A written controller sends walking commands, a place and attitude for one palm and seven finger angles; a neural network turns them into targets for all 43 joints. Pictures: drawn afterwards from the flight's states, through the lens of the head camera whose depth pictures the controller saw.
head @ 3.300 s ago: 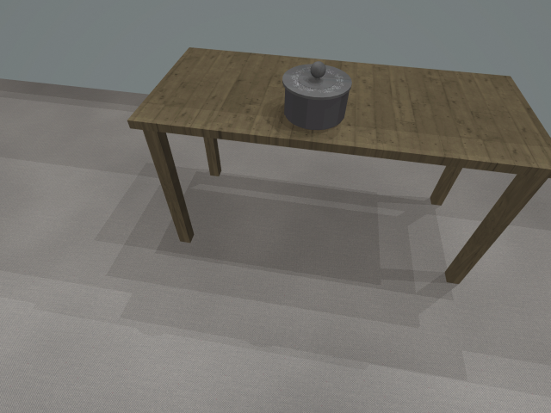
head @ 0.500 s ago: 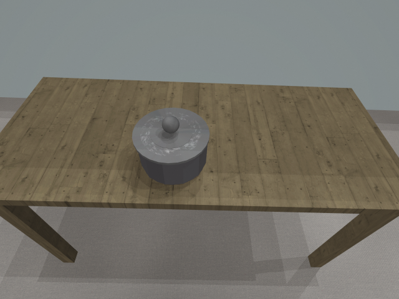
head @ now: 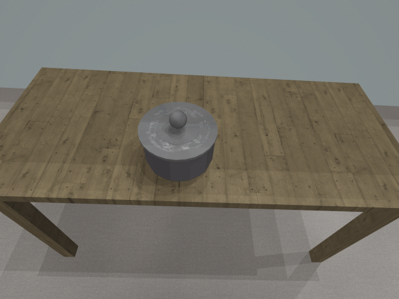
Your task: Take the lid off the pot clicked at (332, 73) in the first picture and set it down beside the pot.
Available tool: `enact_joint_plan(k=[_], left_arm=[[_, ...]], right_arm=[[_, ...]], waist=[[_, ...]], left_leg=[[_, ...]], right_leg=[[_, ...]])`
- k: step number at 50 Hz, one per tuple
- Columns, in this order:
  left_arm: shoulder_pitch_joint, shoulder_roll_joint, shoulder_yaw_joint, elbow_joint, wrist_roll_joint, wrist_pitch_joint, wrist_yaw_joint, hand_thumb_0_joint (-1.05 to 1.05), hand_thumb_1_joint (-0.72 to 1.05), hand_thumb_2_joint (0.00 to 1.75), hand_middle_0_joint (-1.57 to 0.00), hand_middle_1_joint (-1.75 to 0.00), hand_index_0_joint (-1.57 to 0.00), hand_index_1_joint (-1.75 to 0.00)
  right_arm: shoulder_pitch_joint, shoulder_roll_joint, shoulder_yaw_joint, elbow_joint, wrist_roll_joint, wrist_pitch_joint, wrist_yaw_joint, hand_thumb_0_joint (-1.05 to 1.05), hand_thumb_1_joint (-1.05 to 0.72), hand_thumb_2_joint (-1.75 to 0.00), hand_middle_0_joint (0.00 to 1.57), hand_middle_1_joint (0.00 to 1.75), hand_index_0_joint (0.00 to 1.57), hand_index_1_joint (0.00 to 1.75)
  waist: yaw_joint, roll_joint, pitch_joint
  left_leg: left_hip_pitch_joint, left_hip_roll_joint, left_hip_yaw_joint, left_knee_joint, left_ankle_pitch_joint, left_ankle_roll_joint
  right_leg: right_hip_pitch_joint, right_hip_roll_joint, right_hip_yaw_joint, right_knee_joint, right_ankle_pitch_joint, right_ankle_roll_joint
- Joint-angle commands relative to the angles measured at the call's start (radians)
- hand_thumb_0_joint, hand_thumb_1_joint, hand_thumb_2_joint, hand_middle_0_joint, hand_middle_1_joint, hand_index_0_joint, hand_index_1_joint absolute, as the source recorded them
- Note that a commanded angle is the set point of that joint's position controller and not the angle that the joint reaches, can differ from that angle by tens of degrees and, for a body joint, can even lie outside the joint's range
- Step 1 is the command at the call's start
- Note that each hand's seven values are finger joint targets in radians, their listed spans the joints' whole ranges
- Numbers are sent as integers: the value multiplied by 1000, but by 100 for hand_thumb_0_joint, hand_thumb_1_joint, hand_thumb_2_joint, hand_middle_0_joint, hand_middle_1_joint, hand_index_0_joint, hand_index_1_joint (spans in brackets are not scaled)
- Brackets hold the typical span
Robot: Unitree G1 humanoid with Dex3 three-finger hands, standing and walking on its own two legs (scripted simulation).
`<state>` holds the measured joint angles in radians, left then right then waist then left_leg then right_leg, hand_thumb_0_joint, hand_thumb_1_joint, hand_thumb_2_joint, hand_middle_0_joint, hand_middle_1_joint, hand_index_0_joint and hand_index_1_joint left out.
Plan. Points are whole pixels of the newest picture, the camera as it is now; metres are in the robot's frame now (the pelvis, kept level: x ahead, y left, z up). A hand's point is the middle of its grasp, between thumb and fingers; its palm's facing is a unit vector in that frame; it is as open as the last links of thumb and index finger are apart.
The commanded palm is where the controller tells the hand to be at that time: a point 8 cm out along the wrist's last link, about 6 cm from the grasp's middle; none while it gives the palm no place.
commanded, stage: come to a stop and stand still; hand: left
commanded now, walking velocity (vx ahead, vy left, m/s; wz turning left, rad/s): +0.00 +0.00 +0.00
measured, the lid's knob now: (178, 119) +0.51 +0.09 +0.04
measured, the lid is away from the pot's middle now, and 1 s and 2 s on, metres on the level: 0.00 0.00 0.00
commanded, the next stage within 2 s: look again from close up in 0.36 s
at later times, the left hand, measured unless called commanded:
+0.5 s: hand out of the picture +0.00 +0.20 -0.17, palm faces +0.01 -0.98 -0.21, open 7.4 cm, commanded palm none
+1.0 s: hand out of the picture -0.04 +0.16 -0.17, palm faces +0.01 -0.99 -0.17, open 7.4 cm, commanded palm none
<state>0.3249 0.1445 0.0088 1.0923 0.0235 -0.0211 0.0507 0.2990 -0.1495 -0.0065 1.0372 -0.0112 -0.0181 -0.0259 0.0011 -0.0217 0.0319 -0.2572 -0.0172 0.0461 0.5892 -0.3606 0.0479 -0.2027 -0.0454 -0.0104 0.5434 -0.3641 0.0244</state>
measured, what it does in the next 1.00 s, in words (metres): stands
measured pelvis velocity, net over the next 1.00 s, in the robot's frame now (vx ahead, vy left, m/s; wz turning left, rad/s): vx -0.03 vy -0.01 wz -0.01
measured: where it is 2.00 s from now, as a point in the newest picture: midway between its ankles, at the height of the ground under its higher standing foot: outside the picture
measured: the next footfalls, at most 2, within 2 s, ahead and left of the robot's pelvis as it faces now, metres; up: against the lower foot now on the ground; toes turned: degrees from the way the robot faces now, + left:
none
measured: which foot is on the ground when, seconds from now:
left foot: down 0.00-1.00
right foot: down 0.00-1.00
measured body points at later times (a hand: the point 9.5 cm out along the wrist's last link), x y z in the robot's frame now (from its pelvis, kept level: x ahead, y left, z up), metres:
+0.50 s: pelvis -0.01 +0.02 +0.00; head +0.01 +0.03 +0.45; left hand +0.00 +0.25 -0.16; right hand +0.02 -0.21 -0.14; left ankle -0.03 +0.09 -0.73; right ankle -0.05 -0.15 -0.73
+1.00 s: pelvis -0.03 -0.01 +0.01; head -0.01 +0.01 +0.46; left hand -0.04 +0.21 -0.16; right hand -0.01 -0.24 -0.14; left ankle -0.03 +0.08 -0.73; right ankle -0.05 -0.15 -0.73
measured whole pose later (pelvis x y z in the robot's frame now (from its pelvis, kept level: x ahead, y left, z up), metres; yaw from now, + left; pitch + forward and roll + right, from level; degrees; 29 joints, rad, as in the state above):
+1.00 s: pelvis -0.03 -0.01 +0.01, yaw -1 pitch -1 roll +0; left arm 0.33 0.17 -0.02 1.06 0.02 0.00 0.04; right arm 0.26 -0.15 0.00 1.08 0.00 -0.01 -0.02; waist 0.02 -0.03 0.04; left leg -0.20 -0.02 0.06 0.48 -0.27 0.04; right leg -0.16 -0.05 0.00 0.48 -0.29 0.04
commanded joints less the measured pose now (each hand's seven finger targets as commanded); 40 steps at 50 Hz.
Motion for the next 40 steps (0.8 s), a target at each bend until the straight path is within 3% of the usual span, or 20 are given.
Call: enact_joint_plan(k=[1,5,7,12,15,18,24,35,38,40], left_arm=[[100,70,1,-49,-7,2,12,0,90,90,-20,-30,-20,-30],[62,91,-3,-58,-6,11,4,0,90,90,-20,-30,-20,-30],[49,97,-1,-74,-4,15,5,0,90,90,-20,-30,-20,-30],[44,122,0,-96,-6,25,2,0,90,90,-20,-30,-20,-30],[41,134,2,-103,-7,25,-1,0,90,90,-20,-30,-20,-30],[36,138,1,-104,-6,27,-1,0,90,90,-20,-30,-20,-30],[43,143,-1,-101,-7,22,-3,0,90,90,-20,-30,-20,-30],[65,139,-7,-79,-6,19,-5,0,90,90,-20,-30,-20,-30],[72,132,-10,-73,-6,16,-5,0,90,90,-20,-30,-20,-30],[75,136,-11,-70,-7,14,-7,0,90,90,-20,-30,-20,-30]], right_arm=[[64,-141,-14,-63,-1,-18,-14,0,-90,-90,20,30,20,30],[34,-116,-8,-68,-2,-11,-13,0,-90,-90,20,30,20,30],[40,-127,-12,-68,-4,-12,-11,0,-90,-90,20,30,20,30],[19,-148,-10,-72,-3,-15,-9,0,-90,-90,20,30,20,30],[11,-144,-9,-73,-1,-16,-9,0,-90,-90,20,30,20,30],[8,-146,-10,-69,-1,-15,-7,0,-90,-90,20,30,20,30],[7,-143,-13,-58,3,-16,-5,0,-90,-90,20,30,20,30],[-4,-124,-14,-26,8,-10,-1,0,-90,-90,20,30,20,30],[-2,-118,-14,-17,9,-10,0,0,-90,-90,20,30,20,30],[-4,-113,-14,-12,10,-9,1,0,-90,-90,20,30,20,30]], waist=[[12,167,-76],[13,13,37],[4,22,39],[17,68,20],[20,33,7],[15,59,4],[11,46,-19],[14,11,37],[13,29,30],[15,-1,26]], left_leg=[[96,198,-211,-106,744,45],[30,131,-166,-132,466,13],[39,127,-163,-149,459,8],[53,132,-167,-189,457,11],[71,126,-155,-185,460,12],[76,118,-148,-194,434,6],[108,109,-127,-179,430,5],[79,106,-110,-194,299,6],[83,102,-105,-196,269,2],[83,104,-102,-191,265,3]], right_leg=[[-16,9,-31,18,47,-59],[-38,-28,17,-51,176,-71],[-42,-31,22,-38,179,-64],[-24,-29,9,-35,141,-45],[-11,-37,17,-53,185,-46],[-11,-45,22,-61,185,-41],[-1,-58,32,-83,238,-39],[-19,-60,40,-127,218,-39],[-23,-64,51,-134,212,-40],[-18,-65,49,-143,219,-41]])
